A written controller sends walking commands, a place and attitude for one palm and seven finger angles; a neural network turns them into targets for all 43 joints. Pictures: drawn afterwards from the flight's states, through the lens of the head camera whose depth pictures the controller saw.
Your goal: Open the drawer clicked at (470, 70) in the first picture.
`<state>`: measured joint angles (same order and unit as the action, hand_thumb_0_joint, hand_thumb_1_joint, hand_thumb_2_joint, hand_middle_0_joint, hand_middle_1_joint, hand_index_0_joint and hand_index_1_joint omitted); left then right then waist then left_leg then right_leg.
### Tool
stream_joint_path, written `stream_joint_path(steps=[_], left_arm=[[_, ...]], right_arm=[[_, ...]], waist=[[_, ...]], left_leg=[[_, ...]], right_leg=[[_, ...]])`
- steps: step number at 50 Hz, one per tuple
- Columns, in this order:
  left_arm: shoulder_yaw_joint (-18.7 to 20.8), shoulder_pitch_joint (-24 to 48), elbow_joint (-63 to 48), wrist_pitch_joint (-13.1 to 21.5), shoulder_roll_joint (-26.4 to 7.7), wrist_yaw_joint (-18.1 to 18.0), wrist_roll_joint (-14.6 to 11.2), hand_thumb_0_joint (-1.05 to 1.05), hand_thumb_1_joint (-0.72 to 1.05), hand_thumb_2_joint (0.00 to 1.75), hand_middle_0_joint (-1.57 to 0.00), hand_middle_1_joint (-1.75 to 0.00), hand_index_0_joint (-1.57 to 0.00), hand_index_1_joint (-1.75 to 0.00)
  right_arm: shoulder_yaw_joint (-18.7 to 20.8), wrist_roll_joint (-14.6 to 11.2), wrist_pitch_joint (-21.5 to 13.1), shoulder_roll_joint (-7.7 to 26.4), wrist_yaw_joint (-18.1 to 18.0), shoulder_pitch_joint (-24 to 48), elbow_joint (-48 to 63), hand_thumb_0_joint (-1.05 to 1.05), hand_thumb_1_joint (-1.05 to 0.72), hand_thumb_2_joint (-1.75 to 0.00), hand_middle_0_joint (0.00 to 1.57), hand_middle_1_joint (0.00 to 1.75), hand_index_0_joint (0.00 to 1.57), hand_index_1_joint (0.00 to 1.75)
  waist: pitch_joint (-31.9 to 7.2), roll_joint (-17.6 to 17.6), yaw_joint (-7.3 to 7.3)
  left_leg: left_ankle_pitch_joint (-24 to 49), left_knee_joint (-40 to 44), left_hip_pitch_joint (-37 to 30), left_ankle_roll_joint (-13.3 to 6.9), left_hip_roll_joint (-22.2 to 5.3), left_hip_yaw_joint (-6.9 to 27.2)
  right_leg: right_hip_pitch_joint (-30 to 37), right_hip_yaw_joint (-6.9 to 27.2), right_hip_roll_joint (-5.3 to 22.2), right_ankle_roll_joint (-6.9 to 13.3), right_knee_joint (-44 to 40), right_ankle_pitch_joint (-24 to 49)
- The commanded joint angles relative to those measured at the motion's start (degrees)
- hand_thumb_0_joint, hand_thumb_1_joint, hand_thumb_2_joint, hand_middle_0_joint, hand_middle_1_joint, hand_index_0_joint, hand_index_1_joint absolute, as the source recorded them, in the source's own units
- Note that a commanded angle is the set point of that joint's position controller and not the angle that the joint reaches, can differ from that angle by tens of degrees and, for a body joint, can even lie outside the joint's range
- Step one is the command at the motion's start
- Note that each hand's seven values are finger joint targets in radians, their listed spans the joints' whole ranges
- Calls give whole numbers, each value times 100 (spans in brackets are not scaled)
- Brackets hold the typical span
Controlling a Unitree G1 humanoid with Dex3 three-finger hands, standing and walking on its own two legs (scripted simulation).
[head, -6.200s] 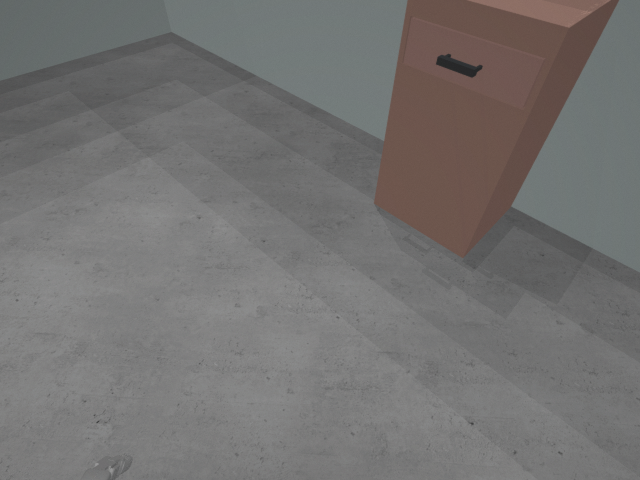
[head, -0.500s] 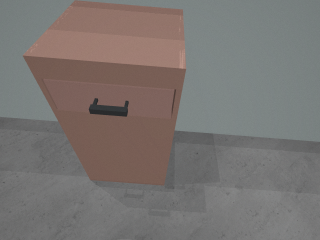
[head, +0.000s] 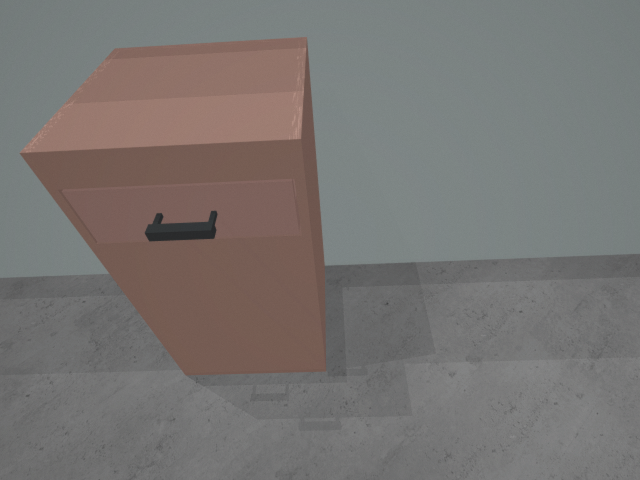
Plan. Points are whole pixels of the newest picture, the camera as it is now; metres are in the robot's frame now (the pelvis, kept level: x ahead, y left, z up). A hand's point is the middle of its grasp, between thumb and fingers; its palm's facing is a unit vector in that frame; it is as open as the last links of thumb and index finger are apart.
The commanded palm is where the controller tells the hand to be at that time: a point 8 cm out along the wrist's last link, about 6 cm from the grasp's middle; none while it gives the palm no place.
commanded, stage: come to a stop and stand still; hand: left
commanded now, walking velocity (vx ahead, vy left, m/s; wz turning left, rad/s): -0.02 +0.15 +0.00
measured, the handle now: (183, 224) +0.56 +0.31 -0.03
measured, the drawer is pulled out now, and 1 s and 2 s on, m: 0.00 0.00 0.00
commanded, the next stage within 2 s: look again from close up in 0.72 s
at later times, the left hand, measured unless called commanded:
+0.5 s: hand out of the picture -0.03 +0.24 -0.19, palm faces +0.09 -0.98 -0.17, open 7.4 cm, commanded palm none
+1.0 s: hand out of the picture +0.01 +0.25 -0.18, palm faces +0.01 -0.97 -0.23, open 7.4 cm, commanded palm none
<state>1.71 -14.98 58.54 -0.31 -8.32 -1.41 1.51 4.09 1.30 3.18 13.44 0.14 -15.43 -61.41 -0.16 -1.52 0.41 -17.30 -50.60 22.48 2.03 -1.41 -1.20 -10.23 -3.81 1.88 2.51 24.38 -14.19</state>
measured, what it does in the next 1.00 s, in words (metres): steps on the spot: left foot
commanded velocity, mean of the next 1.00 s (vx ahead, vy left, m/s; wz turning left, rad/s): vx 0.00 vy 0.01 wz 0.00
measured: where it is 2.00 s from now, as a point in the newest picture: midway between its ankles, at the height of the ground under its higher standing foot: outside the picture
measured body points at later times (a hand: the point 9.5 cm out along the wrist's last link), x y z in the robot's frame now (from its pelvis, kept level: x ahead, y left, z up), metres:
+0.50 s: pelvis +0.00 +0.07 -0.01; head +0.00 +0.08 +0.44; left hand -0.03 +0.29 -0.17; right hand +0.07 -0.16 -0.15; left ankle -0.04 +0.17 -0.75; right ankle -0.01 -0.08 -0.75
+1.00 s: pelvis +0.00 +0.07 -0.01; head +0.02 +0.06 +0.44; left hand +0.01 +0.30 -0.16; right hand -0.01 -0.14 -0.18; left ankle -0.04 +0.17 -0.75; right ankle -0.01 -0.08 -0.75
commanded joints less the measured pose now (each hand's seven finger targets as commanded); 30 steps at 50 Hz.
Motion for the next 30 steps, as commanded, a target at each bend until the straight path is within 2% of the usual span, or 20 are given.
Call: stream_joint_path(steps=[1,4,5,6,8,9,11,12,13,14,15,16,17,18,20,21,22,25,28,30], left_arm=[[302,-459,-157,138,-1113,-96,-27,0,90,90,-20,-30,-20,-30],[314,-650,-62,143,-1136,-119,-11,0,90,90,-20,-30,-20,-30],[315,-636,-35,133,-1144,-122,-4,0,90,90,-20,-30,-20,-30],[313,-627,-25,130,-1145,-119,7,0,90,90,-20,-30,-20,-30],[308,-488,-7,109,-1183,-111,25,0,90,90,-20,-30,-20,-30],[300,-378,15,102,-1186,-105,25,0,90,90,-20,-30,-20,-30],[281,-73,40,65,-1150,-91,-13,0,90,90,-20,-30,-20,-30],[245,-28,56,40,-1057,-77,-52,0,90,90,-20,-30,-20,-30],[200,-38,49,13,-872,-68,-83,0,90,90,-20,-30,-20,-30],[147,-214,69,-11,-610,-42,-103,0,90,90,-20,-30,-20,-30],[96,-236,102,-34,-486,-36,-76,0,90,90,-20,-30,-20,-30],[82,-230,125,-33,-386,-40,-46,0,90,90,-20,-30,-20,-30],[56,-163,221,-45,-376,-13,-31,0,90,90,-20,-30,-20,-30],[33,-183,302,-48,-421,-6,-25,0,90,90,-20,-30,-20,-30],[23,-330,413,-18,-530,-10,-41,0,90,90,-20,-30,-20,-30],[7,-401,489,-1,-553,-14,-45,0,90,90,-20,-30,-20,-30],[-7,-408,524,16,-595,-18,-50,0,90,90,-20,-30,-20,-30],[-22,-334,569,27,-619,-34,-55,0,90,90,-20,-30,-20,-30],[-33,-345,609,36,-581,-43,-66,0,90,90,-20,-30,-20,-30],[-36,-329,628,31,-580,-50,-65,0,90,90,-20,-30,-20,-30]], right_arm=[[-13,1,-125,220,-24,213,419,0,-90,-90,20,30,20,30],[-55,-22,-123,196,-61,338,504,0,-90,-90,20,30,20,30],[-61,-46,-130,167,-66,345,516,0,-90,-90,20,30,20,30],[-81,-55,-137,155,-74,337,521,0,-90,-90,20,30,20,30],[-110,-86,-162,90,-75,296,499,0,-90,-90,20,30,20,30],[-123,-97,-182,67,-84,184,459,0,-90,-90,20,30,20,30],[-152,-95,-216,9,-107,-220,263,0,-90,-90,20,30,20,30],[-163,-90,-259,45,-113,-358,173,0,-90,-90,20,30,20,30],[-141,-74,-316,235,-130,-467,132,0,-90,-90,20,30,20,30],[-114,-39,-350,513,-157,-294,166,0,-90,-90,20,30,20,30],[-100,-41,-316,670,-166,-81,265,0,-90,-90,20,30,20,30],[-123,-16,-279,666,-163,146,313,0,-90,-90,20,30,20,30],[-152,-17,-305,530,-183,295,264,0,-90,-90,20,30,20,30],[-186,-42,-329,436,-199,284,221,0,-90,-90,20,30,20,30],[-212,-70,-350,347,-218,210,169,0,-90,-90,20,30,20,30],[-223,-74,-367,293,-222,210,125,0,-90,-90,20,30,20,30],[-236,-79,-379,283,-223,144,114,0,-90,-90,20,30,20,30],[-257,-95,-403,273,-226,32,43,0,-90,-90,20,30,20,30],[-274,-84,-436,230,-238,1,-19,0,-90,-90,20,30,20,30],[-273,-92,-444,224,-242,-48,-49,0,-90,-90,20,30,20,30]], waist=[[272,786,283],[30,850,368],[4,1018,368],[-66,1038,364],[-153,1236,311],[-204,1288,234],[-209,1243,-27],[-179,1085,-76],[-253,535,-106],[-200,-312,24],[39,-558,81],[358,-341,144],[628,-397,142],[640,-689,126],[490,-567,121],[405,-425,133],[293,-244,85],[278,-38,28],[207,-90,27],[262,19,33]], left_leg=[[-235,-96,845,86,-160,198],[-584,239,789,117,-137,173],[-701,412,682,107,-137,135],[-743,625,507,97,-122,102],[-755,1113,37,51,-53,1],[-607,1474,-243,36,-18,-62],[280,2464,-1183,3,63,-218],[777,2864,-1697,-32,16,-240],[1115,3048,-2014,-133,-366,74],[1493,3149,-1889,-406,-1035,798],[1049,3473,-1294,-663,-1429,1066],[143,3656,-601,-697,-1372,936],[56,3753,-588,-589,-1091,815],[390,3739,-682,-536,-946,690],[1030,3459,-898,-463,-784,466],[1217,3331,-1048,-430,-725,357],[1426,3210,-1184,-388,-659,293],[1720,3146,-1318,-324,-632,238],[1931,3169,-1411,-312,-625,213],[1972,3191,-1394,-309,-630,225]], right_leg=[[759,1388,1759,631,-898,1373],[1196,1427,1827,761,-619,2587],[1195,1407,1850,790,-569,2752],[1159,1357,1810,792,-538,2869],[926,1239,1702,751,-518,2851],[806,1149,1607,686,-459,2809],[179,864,1311,381,-289,1972],[-222,691,1061,176,-146,1409],[-494,500,757,-8,183,763],[-769,229,413,-210,389,29],[-586,-12,296,-321,543,-524],[-358,6,256,-327,484,-581],[-424,-32,267,-337,361,-101],[-303,-11,328,-347,249,139],[-132,124,359,-337,28,451],[-86,172,419,-343,-102,632],[-26,233,443,-334,-172,819],[10,228,487,-344,-238,945],[99,211,507,-356,-255,1040],[131,191,504,-364,-255,1013]])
